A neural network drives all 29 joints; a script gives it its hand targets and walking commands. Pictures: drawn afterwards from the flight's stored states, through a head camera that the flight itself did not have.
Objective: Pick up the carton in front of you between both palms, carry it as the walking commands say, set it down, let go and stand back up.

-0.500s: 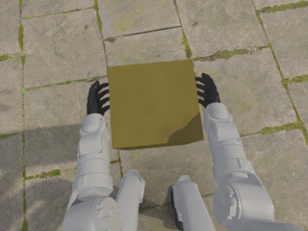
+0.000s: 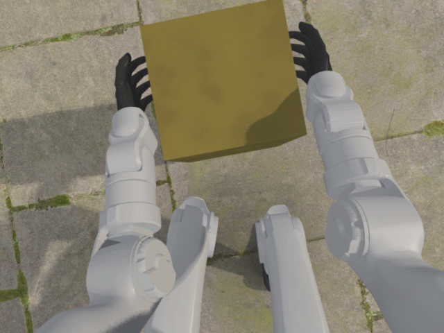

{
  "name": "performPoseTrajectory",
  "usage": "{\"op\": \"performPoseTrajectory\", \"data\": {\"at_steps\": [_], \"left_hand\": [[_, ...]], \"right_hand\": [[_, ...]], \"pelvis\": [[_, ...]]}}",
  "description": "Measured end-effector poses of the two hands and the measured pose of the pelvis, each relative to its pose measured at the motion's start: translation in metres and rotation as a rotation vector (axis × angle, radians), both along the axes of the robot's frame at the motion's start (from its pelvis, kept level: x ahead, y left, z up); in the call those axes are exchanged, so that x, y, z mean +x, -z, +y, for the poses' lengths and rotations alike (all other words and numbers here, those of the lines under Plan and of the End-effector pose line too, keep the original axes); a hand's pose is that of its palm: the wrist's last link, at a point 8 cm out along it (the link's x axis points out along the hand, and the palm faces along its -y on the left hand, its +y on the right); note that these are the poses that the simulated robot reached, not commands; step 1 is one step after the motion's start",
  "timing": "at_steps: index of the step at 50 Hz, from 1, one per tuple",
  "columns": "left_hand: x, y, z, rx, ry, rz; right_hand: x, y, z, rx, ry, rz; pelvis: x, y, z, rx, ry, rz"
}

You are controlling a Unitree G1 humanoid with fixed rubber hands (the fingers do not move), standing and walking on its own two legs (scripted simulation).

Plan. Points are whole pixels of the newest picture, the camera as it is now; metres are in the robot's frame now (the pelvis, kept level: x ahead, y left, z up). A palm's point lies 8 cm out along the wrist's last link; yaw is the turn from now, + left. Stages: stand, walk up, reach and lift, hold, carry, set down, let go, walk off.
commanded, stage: set down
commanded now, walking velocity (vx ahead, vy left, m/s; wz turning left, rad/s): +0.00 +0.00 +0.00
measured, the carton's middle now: (224, 100) +0.50 +0.04 -0.19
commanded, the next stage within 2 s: none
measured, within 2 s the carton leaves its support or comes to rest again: rests again in 1.58 s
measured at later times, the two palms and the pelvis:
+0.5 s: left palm (149, 113) +0.48 +0.20 -0.24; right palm (287, 82) +0.56 -0.09 -0.26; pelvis -0.01 -0.01 -0.09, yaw +1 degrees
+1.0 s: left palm (152, 116) +0.47 +0.20 -0.26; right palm (287, 88) +0.55 -0.09 -0.28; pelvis +0.00 -0.01 -0.11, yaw +2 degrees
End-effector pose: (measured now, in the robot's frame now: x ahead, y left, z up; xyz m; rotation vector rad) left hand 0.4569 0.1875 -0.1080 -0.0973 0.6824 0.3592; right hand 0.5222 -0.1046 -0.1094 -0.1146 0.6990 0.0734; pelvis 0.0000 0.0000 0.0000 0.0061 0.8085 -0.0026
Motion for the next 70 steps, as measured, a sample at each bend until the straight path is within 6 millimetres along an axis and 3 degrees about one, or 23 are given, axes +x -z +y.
{"op": "performPoseTrajectory", "data": {"at_steps": [20,23,34,52,70], "left_hand": [[0.015,0.124,0.008,0.020,-0.048,0.050],[0.018,0.134,0.011,0.025,-0.049,0.058],[0.021,0.143,0.013,0.012,-0.053,0.063],[0.018,0.156,0.012,0.017,0.011,0.104],[0.019,0.165,0.021,0.022,0.040,0.120]], "right_hand": [[0.034,0.128,0.012,-0.020,-0.088,0.040],[0.035,0.142,0.015,-0.022,-0.097,0.046],[0.041,0.151,0.017,-0.022,-0.103,0.053],[0.031,0.170,0.011,-0.034,-0.112,0.089],[0.032,0.174,0.016,0.022,-0.156,0.081]], "pelvis": [[-0.011,0.079,-0.007,0.033,0.016,-0.019],[-0.009,0.086,-0.009,0.039,0.018,-0.052],[0.002,0.099,-0.011,0.045,0.016,-0.055],[-0.004,0.106,-0.012,0.052,0.020,-0.099],[-0.004,0.112,-0.014,0.060,0.018,-0.110]]}}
